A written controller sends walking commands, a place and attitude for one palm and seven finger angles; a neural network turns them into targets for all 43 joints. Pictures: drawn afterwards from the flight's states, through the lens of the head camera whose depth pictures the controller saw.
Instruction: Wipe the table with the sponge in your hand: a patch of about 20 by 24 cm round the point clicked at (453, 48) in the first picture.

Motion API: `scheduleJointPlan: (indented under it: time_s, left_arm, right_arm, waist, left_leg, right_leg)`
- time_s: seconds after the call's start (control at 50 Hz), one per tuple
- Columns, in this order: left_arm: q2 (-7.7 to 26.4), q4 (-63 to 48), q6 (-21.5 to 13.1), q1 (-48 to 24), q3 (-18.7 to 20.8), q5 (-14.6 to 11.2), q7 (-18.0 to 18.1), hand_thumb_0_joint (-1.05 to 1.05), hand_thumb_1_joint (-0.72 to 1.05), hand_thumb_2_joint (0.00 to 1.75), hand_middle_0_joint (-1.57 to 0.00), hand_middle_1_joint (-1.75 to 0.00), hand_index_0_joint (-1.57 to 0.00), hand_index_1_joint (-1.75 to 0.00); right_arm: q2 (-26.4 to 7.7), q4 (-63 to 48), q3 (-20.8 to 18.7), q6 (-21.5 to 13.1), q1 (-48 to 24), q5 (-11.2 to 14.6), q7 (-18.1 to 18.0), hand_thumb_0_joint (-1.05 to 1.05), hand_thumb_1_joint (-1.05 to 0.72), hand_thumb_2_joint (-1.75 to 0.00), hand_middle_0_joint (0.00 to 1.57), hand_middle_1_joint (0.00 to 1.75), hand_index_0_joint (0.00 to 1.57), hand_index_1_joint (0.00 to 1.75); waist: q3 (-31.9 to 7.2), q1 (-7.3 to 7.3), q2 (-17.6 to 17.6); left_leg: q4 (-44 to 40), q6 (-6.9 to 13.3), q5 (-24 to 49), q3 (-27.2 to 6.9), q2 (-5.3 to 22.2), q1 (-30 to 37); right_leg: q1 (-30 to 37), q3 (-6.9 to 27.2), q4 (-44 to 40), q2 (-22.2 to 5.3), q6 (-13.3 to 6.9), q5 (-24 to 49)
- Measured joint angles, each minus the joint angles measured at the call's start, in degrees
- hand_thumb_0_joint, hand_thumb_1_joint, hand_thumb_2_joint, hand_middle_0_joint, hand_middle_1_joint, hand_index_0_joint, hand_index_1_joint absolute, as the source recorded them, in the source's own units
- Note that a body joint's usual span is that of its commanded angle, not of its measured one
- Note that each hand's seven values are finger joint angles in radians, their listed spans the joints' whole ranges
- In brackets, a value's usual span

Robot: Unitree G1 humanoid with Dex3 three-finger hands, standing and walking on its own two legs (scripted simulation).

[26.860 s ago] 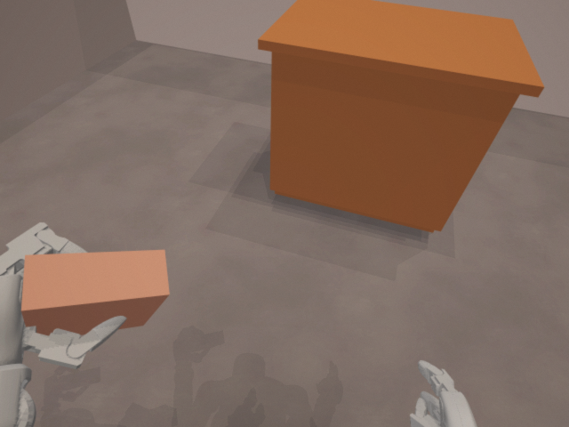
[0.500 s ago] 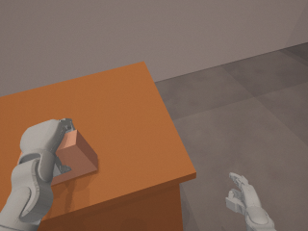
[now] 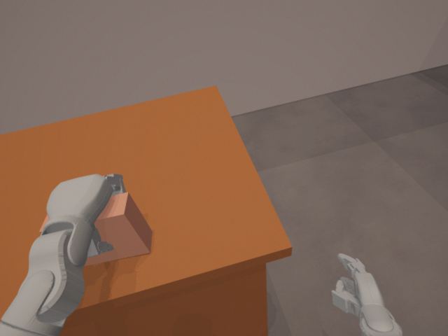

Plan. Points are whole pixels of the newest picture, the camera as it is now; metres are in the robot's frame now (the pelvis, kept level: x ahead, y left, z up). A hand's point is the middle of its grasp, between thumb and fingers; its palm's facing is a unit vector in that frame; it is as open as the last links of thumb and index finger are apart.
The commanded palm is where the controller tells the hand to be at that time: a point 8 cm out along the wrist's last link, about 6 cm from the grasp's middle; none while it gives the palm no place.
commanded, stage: move the sponge above the wiping area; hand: left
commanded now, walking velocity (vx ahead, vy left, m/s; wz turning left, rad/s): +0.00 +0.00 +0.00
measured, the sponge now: (107, 237) +0.24 +0.26 +0.07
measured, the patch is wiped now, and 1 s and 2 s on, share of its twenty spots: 0.00 0.00 0.00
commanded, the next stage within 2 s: none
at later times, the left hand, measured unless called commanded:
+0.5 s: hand (97, 216) +0.25 +0.25 +0.13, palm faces +0.03 -0.07 -1.00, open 9.4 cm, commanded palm +0.22 +0.27 +0.23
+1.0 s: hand (85, 209) +0.25 +0.26 +0.15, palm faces +0.10 -0.03 -0.99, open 9.4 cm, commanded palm +0.21 +0.27 +0.23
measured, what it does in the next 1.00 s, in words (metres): stands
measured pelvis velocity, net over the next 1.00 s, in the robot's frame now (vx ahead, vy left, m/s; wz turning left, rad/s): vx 0.01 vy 0.00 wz -0.01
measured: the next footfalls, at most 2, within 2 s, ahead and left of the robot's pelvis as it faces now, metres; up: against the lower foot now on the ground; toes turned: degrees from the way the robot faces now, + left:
none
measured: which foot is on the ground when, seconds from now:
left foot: down 0.00-1.00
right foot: down 0.00-1.00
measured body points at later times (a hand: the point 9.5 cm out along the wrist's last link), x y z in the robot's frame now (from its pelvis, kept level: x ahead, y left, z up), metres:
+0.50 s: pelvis +0.00 +0.01 +0.00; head -0.01 -0.04 +0.45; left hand +0.24 +0.25 +0.19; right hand +0.26 -0.19 -0.08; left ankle +0.03 +0.12 -0.74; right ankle +0.01 -0.08 -0.74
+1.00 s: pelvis +0.01 +0.00 +0.00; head -0.01 -0.05 +0.45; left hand +0.24 +0.26 +0.20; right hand +0.26 -0.20 -0.08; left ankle +0.03 +0.12 -0.74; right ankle +0.01 -0.08 -0.74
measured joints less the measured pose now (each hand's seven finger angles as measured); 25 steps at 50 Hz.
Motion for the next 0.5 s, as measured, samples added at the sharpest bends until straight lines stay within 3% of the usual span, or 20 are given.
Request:
scheduleJointPlan:
  time_s: [0.06,0.12,0.2,0.28,0.38,0.44,0.5]
  left_arm:
    - [1.0,-2.6,-4.9,0.3,-0.7,0.4,2.1,0.00,-0.47,1.04,-0.82,-1.41,-0.83,-1.41]
    - [1.8,-3.4,-6.4,-1.2,1.0,-0.7,5.6,0.00,-0.47,1.04,-0.83,-1.41,-0.83,-1.41]
    - [1.8,-1.5,-3.1,-4.2,5.6,-2.7,7.6,0.00,-0.47,1.04,-0.82,-1.41,-0.83,-1.41]
    - [1.0,-0.8,2.2,-3.8,8.1,-3.5,6.0,0.00,-0.47,1.04,-0.82,-1.42,-0.82,-1.42]
    - [-1.7,-3.5,4.6,1.8,4.3,-3.3,2.5,0.00,-0.47,1.04,-0.82,-1.42,-0.82,-1.42]
    - [-1.5,-4.6,2.5,3.2,0.0,-1.1,1.5,0.00,-0.47,1.04,-0.82,-1.42,-0.82,-1.42]
    - [0.6,-4.4,-0.6,1.2,-2.3,1.0,2.8,0.00,-0.47,1.04,-0.82,-1.42,-0.83,-1.41]
  right_arm:
    - [0.7,0.6,-0.4,-0.9,0.4,-0.7,-0.1,0.01,-0.91,-0.90,0.20,0.30,0.20,0.30]
    - [1.6,1.5,-0.5,-0.9,0.4,-0.6,0.5,0.01,-0.91,-0.90,0.20,0.30,0.20,0.30]
    - [2.3,1.9,0.3,0.6,-0.5,0.1,1.4,0.01,-0.91,-0.90,0.20,0.30,0.20,0.30]
    - [2.0,0.5,1.0,1.9,-0.9,0.8,1.9,0.01,-0.91,-0.90,0.20,0.30,0.20,0.30]
    - [0.8,-1.0,0.8,2.0,-0.9,0.8,1.9,0.01,-0.91,-0.90,0.20,0.30,0.20,0.30]
    - [0.4,-0.8,0.4,1.5,-0.5,0.0,1.2,0.01,-0.91,-0.90,0.20,0.30,0.20,0.30]
    - [0.5,0.2,0.2,0.7,-0.4,-0.6,0.6,0.01,-0.91,-0.90,0.20,0.30,0.20,0.30]
  waist:
    - [0.2,0.80,-0.4]
    - [-0.2,1.25,-0.5]
    - [-1.2,1.12,-0.3]
    - [-1.8,0.28,0.2]
    - [-1.4,-0.09,0.4]
    - [-0.6,0.54,-0.3]
    - [0.1,1.60,-0.7]
  left_leg:
    - [-0.4,0.0,0.0,0.2,0.0,0.9]
    - [-0.8,-0.1,-0.1,0.3,0.2,1.7]
    - [-1.3,-0.1,0.1,0.7,0.4,1.8]
    - [-1.4,0.0,0.4,0.7,0.3,0.8]
    - [-0.8,0.5,0.2,0.6,-0.2,-0.1]
    - [-0.4,0.6,-0.1,0.3,-0.5,0.2]
    - [-0.3,0.5,-0.3,0.1,-0.4,1.0]
  right_leg:
    - [0.9,0.2,-0.5,0.0,-0.1,0.1]
    - [1.8,0.4,-1.3,0.2,-0.1,0.4]
    - [1.8,0.8,-1.9,0.4,0.1,0.8]
    - [0.8,0.8,-2.0,0.3,0.3,1.0]
    - [-0.1,0.6,-1.2,-0.2,0.6,0.6]
    - [0.3,0.4,-0.6,-0.4,0.6,0.1]
    - [1.3,0.2,-0.9,-0.3,0.4,0.1]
